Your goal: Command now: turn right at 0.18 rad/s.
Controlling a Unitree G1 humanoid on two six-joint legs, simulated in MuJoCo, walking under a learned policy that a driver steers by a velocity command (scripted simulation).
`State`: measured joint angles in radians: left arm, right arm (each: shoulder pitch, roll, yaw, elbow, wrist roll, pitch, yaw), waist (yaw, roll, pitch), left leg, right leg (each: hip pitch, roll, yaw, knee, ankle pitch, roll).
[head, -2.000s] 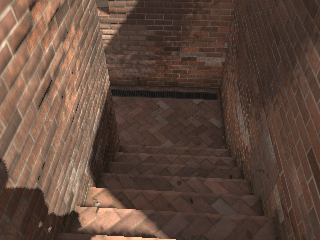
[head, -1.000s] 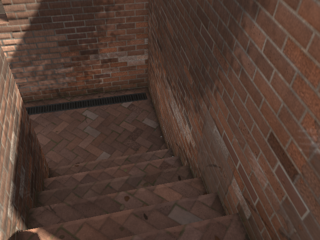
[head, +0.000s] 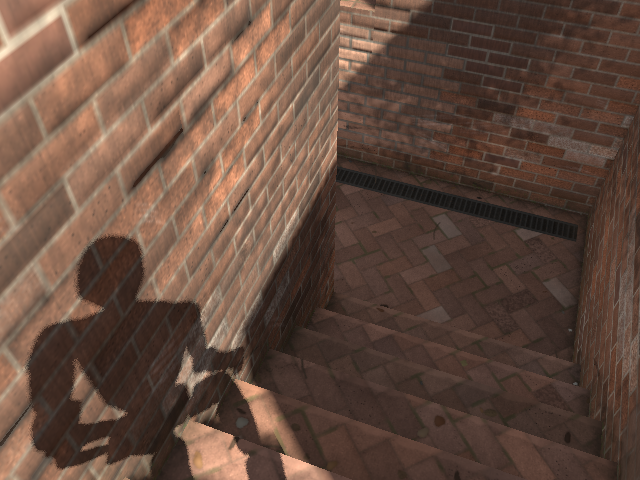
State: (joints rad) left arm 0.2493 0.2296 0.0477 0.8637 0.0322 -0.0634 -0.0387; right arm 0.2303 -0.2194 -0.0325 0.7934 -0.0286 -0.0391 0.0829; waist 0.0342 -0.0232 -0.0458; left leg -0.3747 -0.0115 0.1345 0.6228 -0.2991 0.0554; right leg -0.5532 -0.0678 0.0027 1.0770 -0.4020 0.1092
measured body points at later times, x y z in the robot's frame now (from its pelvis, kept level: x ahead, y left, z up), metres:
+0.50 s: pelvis +0.05 -0.08 -0.02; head +0.04 -0.08 +0.43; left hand +0.12 +0.14 -0.16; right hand +0.11 -0.33 -0.14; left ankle +0.19 +0.04 -0.66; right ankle -0.04 -0.13 -0.72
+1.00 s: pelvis +0.19 -0.11 -0.20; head +0.21 -0.12 +0.25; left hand +0.33 +0.07 -0.34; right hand +0.13 -0.32 -0.35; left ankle +0.24 -0.04 -0.91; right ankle +0.20 -0.28 -0.84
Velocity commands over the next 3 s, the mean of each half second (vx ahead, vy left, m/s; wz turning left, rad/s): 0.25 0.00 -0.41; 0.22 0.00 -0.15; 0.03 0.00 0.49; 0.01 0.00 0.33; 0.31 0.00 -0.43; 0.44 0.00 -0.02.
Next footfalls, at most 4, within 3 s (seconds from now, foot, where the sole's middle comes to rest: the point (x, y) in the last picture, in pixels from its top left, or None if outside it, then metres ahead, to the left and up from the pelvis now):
0.30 right None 0.00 -0.14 -0.76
0.74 left None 0.27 -0.05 -0.95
1.06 right None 0.19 -0.27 -0.95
1.66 left None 0.27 -0.06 -0.95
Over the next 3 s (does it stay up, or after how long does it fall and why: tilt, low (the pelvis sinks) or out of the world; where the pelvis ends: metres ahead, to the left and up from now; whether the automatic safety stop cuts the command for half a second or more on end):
stays up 0.48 -0.25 -0.41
